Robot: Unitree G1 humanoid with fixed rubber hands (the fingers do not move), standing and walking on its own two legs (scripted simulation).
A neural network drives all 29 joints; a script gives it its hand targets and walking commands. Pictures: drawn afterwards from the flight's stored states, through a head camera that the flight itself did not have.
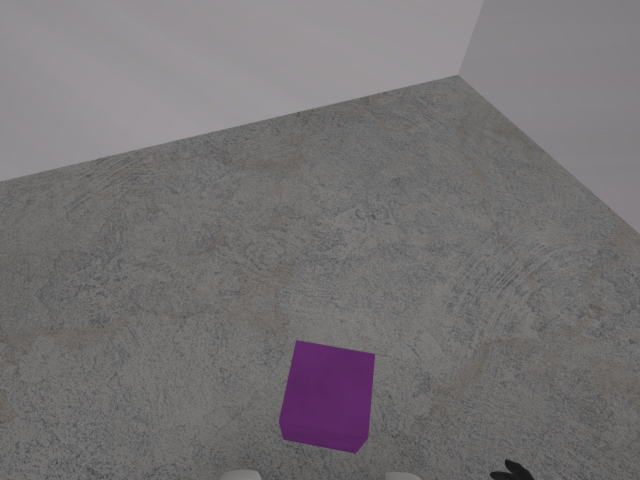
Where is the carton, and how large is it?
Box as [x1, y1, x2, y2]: [279, 340, 374, 452]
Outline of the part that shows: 296,340 279,418 283,438 335,449 356,452 367,438 374,354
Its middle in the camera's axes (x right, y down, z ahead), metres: +0.01 +0.44 +1.05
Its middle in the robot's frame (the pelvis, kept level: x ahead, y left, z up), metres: +0.35 -0.02 -0.64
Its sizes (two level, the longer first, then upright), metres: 0.210 0.200 0.250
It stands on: the floor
